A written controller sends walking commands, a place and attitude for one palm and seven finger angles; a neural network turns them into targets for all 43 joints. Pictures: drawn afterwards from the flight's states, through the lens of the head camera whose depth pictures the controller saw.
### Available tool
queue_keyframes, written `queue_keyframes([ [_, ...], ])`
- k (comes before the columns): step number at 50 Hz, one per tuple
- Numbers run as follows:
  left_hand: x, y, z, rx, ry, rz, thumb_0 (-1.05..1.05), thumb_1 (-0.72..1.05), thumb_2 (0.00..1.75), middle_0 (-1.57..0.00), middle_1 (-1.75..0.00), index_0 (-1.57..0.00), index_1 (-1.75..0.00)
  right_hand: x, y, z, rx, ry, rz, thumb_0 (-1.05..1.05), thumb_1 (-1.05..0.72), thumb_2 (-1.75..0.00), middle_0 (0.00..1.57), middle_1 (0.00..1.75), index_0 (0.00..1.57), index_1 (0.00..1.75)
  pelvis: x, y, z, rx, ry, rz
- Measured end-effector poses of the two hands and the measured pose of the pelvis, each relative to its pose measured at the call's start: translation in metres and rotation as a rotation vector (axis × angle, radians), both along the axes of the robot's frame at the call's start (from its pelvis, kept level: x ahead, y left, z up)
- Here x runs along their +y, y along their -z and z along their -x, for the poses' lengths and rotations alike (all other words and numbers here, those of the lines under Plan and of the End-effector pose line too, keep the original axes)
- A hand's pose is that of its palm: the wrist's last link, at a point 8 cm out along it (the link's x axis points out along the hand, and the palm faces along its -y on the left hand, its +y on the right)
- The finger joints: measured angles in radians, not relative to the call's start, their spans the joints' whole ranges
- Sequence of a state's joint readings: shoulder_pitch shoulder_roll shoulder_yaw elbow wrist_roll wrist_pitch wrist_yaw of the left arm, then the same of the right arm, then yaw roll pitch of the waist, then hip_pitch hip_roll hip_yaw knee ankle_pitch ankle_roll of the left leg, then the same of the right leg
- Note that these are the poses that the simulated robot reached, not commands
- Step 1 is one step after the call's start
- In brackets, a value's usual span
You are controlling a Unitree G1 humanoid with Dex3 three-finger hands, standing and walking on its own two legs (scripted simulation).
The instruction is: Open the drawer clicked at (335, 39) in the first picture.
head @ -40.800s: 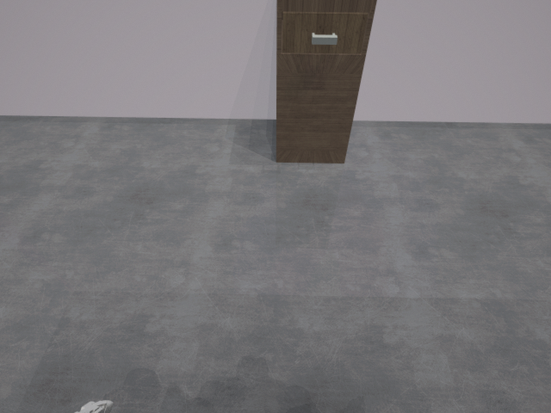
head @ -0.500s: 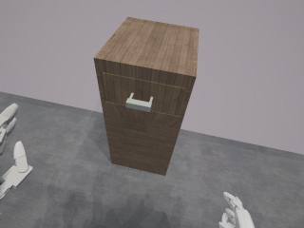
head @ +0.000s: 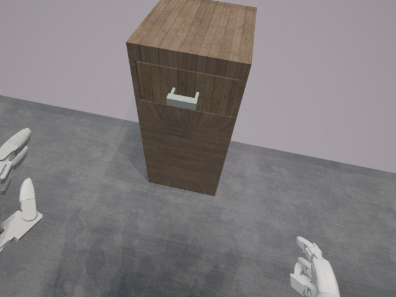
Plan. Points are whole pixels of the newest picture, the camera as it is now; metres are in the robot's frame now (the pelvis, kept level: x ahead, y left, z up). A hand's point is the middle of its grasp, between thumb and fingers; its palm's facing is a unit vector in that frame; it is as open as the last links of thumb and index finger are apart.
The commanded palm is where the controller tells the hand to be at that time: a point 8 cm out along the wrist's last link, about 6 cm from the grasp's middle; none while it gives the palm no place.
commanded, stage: stop stepping back and stand still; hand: left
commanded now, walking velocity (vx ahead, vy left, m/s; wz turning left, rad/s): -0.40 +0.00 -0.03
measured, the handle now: (183, 97) +0.73 +0.08 -0.06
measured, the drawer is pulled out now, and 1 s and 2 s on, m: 0.00 0.00 0.00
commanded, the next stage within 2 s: let the arm hang, fingers relaxed in 0.76 s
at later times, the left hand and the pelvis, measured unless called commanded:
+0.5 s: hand out of the picture +0.09 +0.23 +0.16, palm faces +0.39 -0.83 -0.40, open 7.5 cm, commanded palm +0.02 +0.27 +0.18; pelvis -0.10 -0.01 +0.00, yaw +1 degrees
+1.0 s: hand out of the picture +0.07 +0.24 -0.04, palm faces +0.11 -0.90 -0.43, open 7.4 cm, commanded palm none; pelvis -0.12 +0.00 -0.01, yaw +1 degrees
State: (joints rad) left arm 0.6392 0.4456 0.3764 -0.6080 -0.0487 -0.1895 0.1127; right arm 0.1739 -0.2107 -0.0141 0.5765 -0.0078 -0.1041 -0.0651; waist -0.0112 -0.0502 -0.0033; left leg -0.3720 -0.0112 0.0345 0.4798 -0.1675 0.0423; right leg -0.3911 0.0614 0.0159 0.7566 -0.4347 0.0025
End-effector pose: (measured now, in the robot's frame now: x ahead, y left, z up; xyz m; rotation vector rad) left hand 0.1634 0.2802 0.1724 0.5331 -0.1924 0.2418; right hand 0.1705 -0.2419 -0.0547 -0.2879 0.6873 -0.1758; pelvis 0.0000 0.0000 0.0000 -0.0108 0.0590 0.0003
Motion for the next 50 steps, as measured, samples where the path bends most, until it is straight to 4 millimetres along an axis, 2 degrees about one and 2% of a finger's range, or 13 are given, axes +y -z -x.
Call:
queue_keyframes([
  [7,-0.017,-0.009,0.054,-0.032,-0.021,0.013,0.02,0.89,0.90,-0.21,-0.30,-0.21,-0.30,0.015,0.004,0.042,-0.066,-0.057,-0.082,0.01,-0.90,-0.90,0.20,0.30,0.21,0.30,-0.012,0.001,0.049,-0.009,0.023,0.010],
  [10,-0.027,-0.006,0.077,-0.029,-0.038,-0.016,0.02,0.89,0.90,-0.21,-0.30,-0.21,-0.30,0.011,0.013,0.064,-0.069,-0.063,-0.114,0.01,-0.90,-0.90,0.20,0.30,0.21,0.30,-0.023,0.008,0.071,-0.003,0.027,-0.019],
  [12,-0.032,-0.005,0.090,-0.027,-0.047,-0.004,0.02,0.89,0.90,-0.21,-0.30,-0.21,-0.30,0.005,0.019,0.083,-0.022,-0.063,-0.108,0.01,-0.90,-0.90,0.20,0.30,0.21,0.30,-0.026,0.006,0.081,-0.014,0.027,-0.010],
  [17,-0.032,-0.008,0.110,-0.079,-0.088,0.043,0.02,0.88,0.89,-0.21,-0.30,-0.21,-0.30,-0.018,0.022,0.131,0.082,-0.001,-0.060,0.02,-0.90,-0.90,0.20,0.30,0.21,0.30,-0.030,-0.002,0.089,-0.020,0.006,-0.025],
  [22,-0.023,-0.005,0.114,-0.108,-0.098,0.061,0.01,0.88,0.90,-0.21,-0.30,-0.21,-0.30,-0.038,0.022,0.157,0.115,0.039,0.023,0.02,-0.90,-0.90,0.20,0.30,0.21,0.30,-0.022,-0.001,0.093,-0.016,-0.019,-0.012],
  [25,-0.014,-0.001,0.114,-0.101,-0.084,0.049,0.01,0.88,0.90,-0.21,-0.30,-0.21,-0.30,-0.040,0.021,0.161,0.110,0.067,0.046,0.02,-0.90,-0.90,0.20,0.30,0.21,0.30,-0.015,0.003,0.098,-0.026,-0.025,-0.007],
  [29,-0.007,0.001,0.114,-0.057,-0.070,0.007,0.02,0.88,0.90,-0.21,-0.30,-0.21,-0.30,-0.029,0.016,0.158,0.049,0.078,0.023,0.02,-0.90,-0.90,0.20,0.30,0.20,0.30,-0.011,0.004,0.102,-0.036,-0.004,-0.018],
  [37,-0.015,-0.005,0.121,-0.083,-0.045,0.001,0.02,0.88,0.90,-0.21,-0.30,-0.21,-0.30,0.002,0.019,0.140,-0.007,0.008,-0.065,0.02,-0.90,-0.90,0.20,0.30,0.20,0.30,-0.012,0.005,0.108,-0.038,-0.002,-0.001],
  [43,-0.011,-0.001,0.125,-0.077,-0.085,0.032,0.02,0.88,0.89,-0.21,-0.30,-0.21,-0.30,0.013,0.021,0.131,0.000,-0.027,-0.088,0.02,-0.90,-0.90,0.20,0.30,0.21,0.30,-0.011,0.004,0.109,-0.037,-0.004,0.002],
  [44,-0.009,0.007,0.123,-0.049,-0.082,0.022,0.01,0.88,0.90,-0.21,-0.30,-0.21,-0.30,0.013,0.023,0.129,0.003,-0.047,-0.093,0.01,-0.90,-0.90,0.20,0.30,0.21,0.30,-0.010,0.005,0.110,-0.033,-0.011,0.003],
  [46,-0.001,0.051,0.111,0.131,-0.092,0.049,0.01,0.89,0.90,-0.20,-0.30,-0.20,-0.30,0.008,0.036,0.128,0.053,-0.081,-0.097,0.01,-0.90,-0.90,0.20,0.30,0.21,0.30,-0.006,0.008,0.114,-0.026,-0.020,-0.002],
  [48,0.004,0.114,0.106,0.392,-0.130,0.125,0.00,0.89,0.90,-0.20,-0.30,-0.20,-0.30,0.000,0.050,0.132,0.118,-0.082,-0.091,0.01,-0.90,-0.90,0.20,0.30,0.21,0.30,-0.004,0.011,0.120,-0.027,-0.022,-0.008],
  [50,0.001,0.178,0.117,0.664,-0.165,0.200,0.00,0.90,0.90,-0.20,-0.30,-0.20,-0.30,-0.009,0.058,0.140,0.173,-0.063,-0.082,0.01,-0.90,-0.90,0.20,0.30,0.21,0.30,-0.003,0.012,0.124,-0.036,-0.021,-0.012],
])
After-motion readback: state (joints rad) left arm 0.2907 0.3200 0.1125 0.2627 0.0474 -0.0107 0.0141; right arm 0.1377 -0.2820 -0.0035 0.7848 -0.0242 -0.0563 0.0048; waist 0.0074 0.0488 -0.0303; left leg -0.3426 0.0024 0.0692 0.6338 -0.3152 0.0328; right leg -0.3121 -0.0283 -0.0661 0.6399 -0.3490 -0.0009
